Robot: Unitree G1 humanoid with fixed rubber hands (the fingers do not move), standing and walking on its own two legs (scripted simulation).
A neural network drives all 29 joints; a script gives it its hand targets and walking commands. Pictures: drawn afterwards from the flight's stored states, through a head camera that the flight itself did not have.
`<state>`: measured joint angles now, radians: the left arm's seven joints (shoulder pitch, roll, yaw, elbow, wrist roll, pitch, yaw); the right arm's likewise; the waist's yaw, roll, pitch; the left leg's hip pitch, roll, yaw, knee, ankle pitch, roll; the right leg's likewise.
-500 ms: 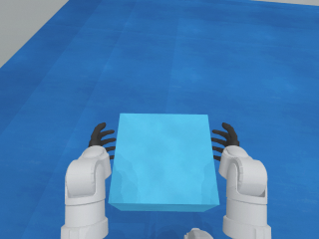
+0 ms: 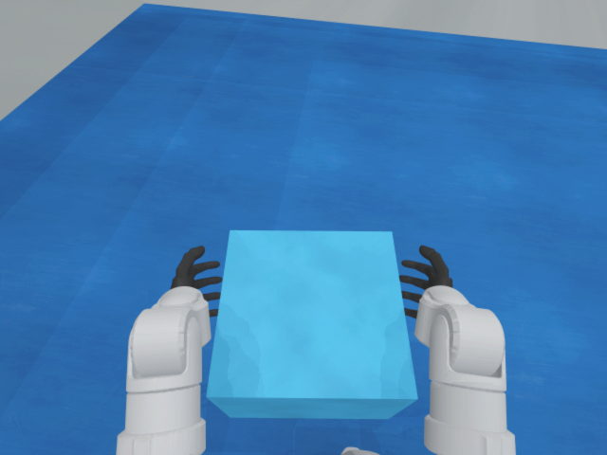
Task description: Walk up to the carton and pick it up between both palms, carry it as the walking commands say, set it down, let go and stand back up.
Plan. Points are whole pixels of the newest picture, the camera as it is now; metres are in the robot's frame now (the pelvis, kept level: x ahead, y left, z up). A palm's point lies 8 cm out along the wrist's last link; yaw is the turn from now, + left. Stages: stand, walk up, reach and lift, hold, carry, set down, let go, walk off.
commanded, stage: carry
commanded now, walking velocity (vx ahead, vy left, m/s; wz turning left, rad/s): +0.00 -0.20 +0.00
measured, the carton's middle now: (310, 325) +0.30 +0.00 -0.02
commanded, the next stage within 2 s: none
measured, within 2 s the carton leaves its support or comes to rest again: neither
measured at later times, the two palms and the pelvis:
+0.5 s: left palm (327, 342) +0.23 -0.01 +0.08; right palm (597, 364) +0.22 -0.32 +0.08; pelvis -0.07 -0.15 +0.00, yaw +1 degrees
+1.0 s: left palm (372, 383) +0.18 -0.05 +0.10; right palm out of the picture +0.19 -0.36 +0.10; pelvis -0.10 -0.21 +0.01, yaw +2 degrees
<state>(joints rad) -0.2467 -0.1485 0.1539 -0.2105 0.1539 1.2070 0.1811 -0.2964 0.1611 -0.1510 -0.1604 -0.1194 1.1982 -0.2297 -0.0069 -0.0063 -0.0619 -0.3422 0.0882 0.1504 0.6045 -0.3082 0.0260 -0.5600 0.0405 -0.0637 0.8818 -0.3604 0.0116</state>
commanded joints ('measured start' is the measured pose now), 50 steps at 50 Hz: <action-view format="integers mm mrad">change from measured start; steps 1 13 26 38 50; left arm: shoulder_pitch -623 -471 -471 -574 -596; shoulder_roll -1000 -949 -968 -968 -972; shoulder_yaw -746 -680 -685 -688 -655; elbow -74 44 -34 48 67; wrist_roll -496 -466 -419 -499 -460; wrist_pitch -14 20 -14 22 -1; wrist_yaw -365 -387 -351 -411 -389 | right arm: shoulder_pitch -481 -437 -449 -499 -559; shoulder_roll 1026 971 981 992 1017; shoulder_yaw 646 674 704 663 672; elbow -15 -54 -36 14 57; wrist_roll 442 393 470 408 468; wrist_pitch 10 25 32 17 22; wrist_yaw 445 408 434 410 434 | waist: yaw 2 14 -4 4 5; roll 158 -306 -92 -74 -38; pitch -187 -302 -385 -237 -271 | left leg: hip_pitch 170 -244 118 93 120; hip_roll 327 -3 -23 12 3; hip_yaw -259 47 -35 -51 -44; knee -296 275 -175 -80 -166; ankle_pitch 260 -241 -3 -82 -53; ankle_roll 87 -131 -7 -16 -20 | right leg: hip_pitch -91 495 387 258 326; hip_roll -92 -418 -304 -274 -215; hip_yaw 147 323 162 199 54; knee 189 -546 -469 -697 -711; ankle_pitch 58 707 453 -83 -9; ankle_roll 55 -116 -156 -13 71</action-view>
